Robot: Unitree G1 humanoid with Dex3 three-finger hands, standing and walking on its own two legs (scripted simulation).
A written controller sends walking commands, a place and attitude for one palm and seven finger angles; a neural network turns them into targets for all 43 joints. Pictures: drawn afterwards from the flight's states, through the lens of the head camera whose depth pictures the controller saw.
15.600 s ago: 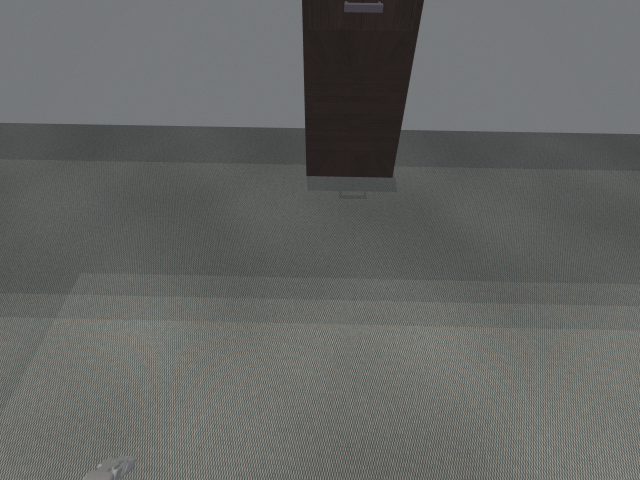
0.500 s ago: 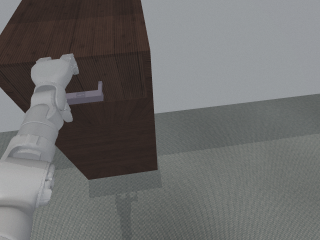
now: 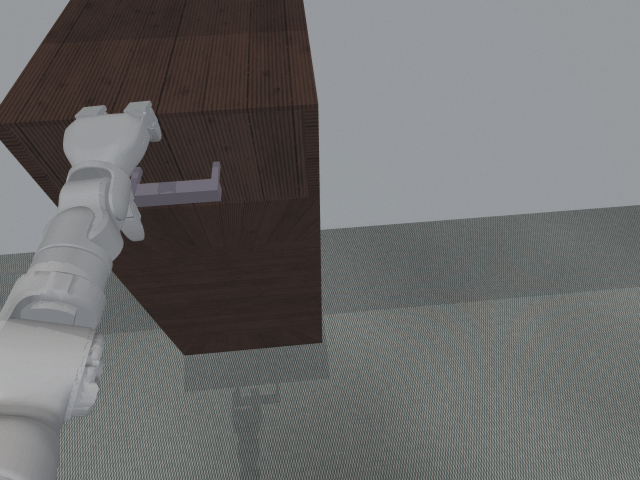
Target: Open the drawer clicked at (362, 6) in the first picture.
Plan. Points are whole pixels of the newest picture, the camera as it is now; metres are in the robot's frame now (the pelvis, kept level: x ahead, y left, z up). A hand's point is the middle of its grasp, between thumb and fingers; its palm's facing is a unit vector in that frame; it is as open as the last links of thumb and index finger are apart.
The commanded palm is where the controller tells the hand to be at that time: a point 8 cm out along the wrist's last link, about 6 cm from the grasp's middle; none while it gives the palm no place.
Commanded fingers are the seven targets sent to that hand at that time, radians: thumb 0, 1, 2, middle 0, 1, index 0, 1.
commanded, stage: move the hooked fingers above the handle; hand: left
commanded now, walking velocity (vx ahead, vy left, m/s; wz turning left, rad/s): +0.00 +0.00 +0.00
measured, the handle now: (175, 182) +0.53 +0.22 +0.05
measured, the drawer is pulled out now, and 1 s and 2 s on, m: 0.00 0.00 0.00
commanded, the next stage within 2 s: lower the fingers behind the handle in 1.90 s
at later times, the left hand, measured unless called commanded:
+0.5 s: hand (131, 175) +0.48 +0.24 +0.11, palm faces -0.01 -0.01 -1.00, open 13.7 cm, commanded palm +0.46 +0.25 +0.16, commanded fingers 0.00 -0.50 0.30 -0.30 -1.20 -0.30 -1.20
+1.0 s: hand (145, 163) +0.49 +0.22 +0.12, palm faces +0.03 -0.02 -1.00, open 13.5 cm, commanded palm +0.47 +0.24 +0.16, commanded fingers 0.00 -0.50 0.30 -0.30 -1.20 -0.30 -1.20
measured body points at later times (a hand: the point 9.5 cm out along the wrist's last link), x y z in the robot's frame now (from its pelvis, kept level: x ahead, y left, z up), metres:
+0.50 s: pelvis +0.01 +0.00 +0.00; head +0.06 -0.01 +0.45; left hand +0.48 +0.24 +0.16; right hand +0.07 -0.26 -0.13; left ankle -0.01 +0.09 -0.72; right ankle -0.02 -0.10 -0.72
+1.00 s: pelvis +0.00 +0.00 +0.00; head +0.06 -0.01 +0.44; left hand +0.48 +0.22 +0.17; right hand +0.05 -0.26 -0.14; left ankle -0.01 +0.09 -0.72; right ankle -0.02 -0.10 -0.72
